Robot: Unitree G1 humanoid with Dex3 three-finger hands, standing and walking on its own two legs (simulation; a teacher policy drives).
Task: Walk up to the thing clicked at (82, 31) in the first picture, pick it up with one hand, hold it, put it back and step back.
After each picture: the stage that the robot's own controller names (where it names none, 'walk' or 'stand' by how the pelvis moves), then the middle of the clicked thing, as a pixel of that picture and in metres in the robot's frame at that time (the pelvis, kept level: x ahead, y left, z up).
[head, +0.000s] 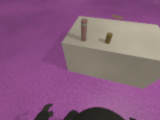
stand; (83, 31) +0.90 +0.16 -0.01
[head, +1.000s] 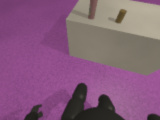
walk; (93, 5) +0.97 +0.20 +0.12
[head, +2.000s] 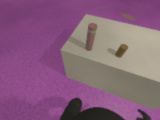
walk; (90, 38) +0.65 +0.14 +0.03
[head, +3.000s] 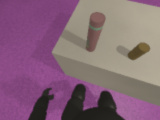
walk; (93, 36) +0.49 +0.11 +0.09
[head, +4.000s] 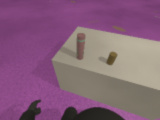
stand; (80, 47) +0.59 +0.15 +0.05
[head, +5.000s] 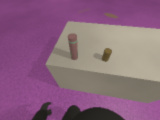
stand; (73, 48) +0.55 +0.19 +0.00
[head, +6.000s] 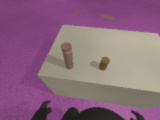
stand; (68, 57) +0.44 +0.22 +0.00
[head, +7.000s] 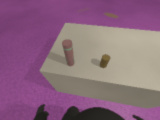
stand; (69, 54) +0.48 +0.21 +0.00
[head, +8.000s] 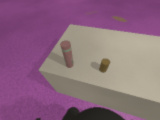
stand; (68, 55) +0.46 +0.23 +0.01
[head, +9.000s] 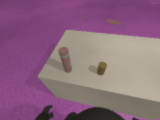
stand; (66, 61) +0.44 +0.24 -0.01
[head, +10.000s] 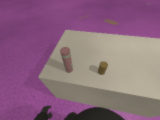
stand; (67, 61) +0.44 +0.23 -0.01
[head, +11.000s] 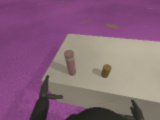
rise first; (70, 64) +0.42 +0.21 -0.01
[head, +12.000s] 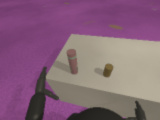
go down; (73, 63) +0.44 +0.20 +0.00
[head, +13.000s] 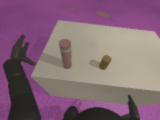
go down; (66, 56) +0.44 +0.19 +0.04
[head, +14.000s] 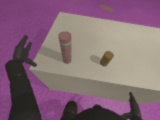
close in; (66, 50) +0.46 +0.19 +0.06
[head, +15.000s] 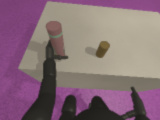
close; (57, 43) +0.47 +0.20 +0.09
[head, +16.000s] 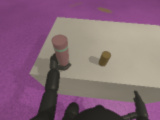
lift; (62, 55) +0.38 +0.18 +0.12
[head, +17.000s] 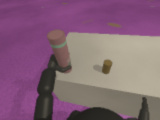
lift; (62, 55) +0.30 +0.19 +0.23
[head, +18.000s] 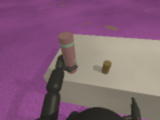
hold; (69, 55) +0.33 +0.16 +0.20
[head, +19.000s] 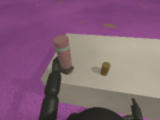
hold; (64, 58) +0.33 +0.17 +0.18
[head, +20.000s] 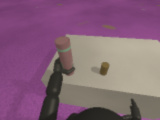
hold; (66, 58) +0.33 +0.17 +0.18
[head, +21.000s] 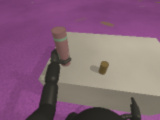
crouch; (62, 49) +0.38 +0.20 +0.19
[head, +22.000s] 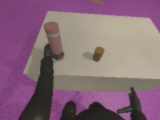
lower; (55, 44) +0.47 +0.21 +0.10
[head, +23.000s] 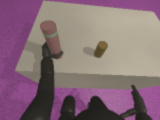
lower; (53, 43) +0.47 +0.21 +0.09
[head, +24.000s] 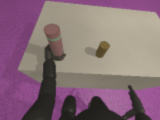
lower; (56, 46) +0.45 +0.20 +0.08
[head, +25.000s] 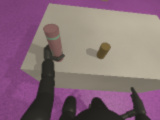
lower; (55, 46) +0.45 +0.22 +0.08
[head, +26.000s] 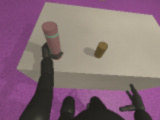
lower; (54, 44) +0.47 +0.21 +0.08
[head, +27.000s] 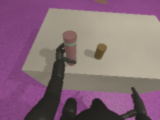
open; (70, 51) +0.44 +0.12 +0.08
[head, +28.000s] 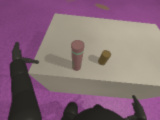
sink last; (77, 57) +0.41 +0.10 +0.05
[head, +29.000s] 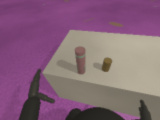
stand; (80, 62) +0.43 +0.13 +0.04
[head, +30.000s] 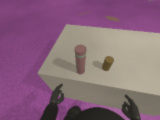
stand; (80, 61) +0.41 +0.11 +0.05
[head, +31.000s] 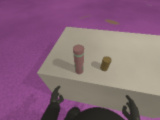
stand; (78, 61) +0.42 +0.12 +0.05
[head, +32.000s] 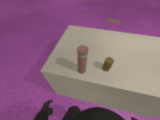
stand; (82, 61) +0.42 +0.11 +0.03
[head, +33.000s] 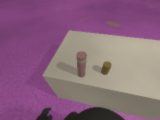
stand; (81, 65) +0.42 +0.11 -0.01
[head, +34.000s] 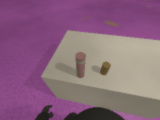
stand; (80, 66) +0.41 +0.11 -0.01
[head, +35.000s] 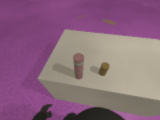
stand; (78, 67) +0.39 +0.13 -0.01
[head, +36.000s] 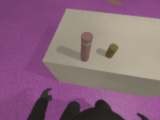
walk; (85, 49) +0.48 +0.08 +0.02
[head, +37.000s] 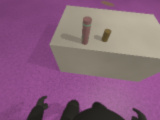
walk; (85, 32) +0.70 +0.12 +0.01
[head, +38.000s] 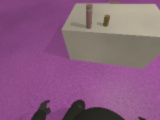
stand; (89, 17) +1.01 +0.15 +0.01
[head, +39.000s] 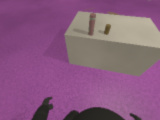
stand; (91, 25) +1.01 +0.08 +0.00
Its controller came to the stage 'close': yes
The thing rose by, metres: 0.21
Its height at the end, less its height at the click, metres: +0.00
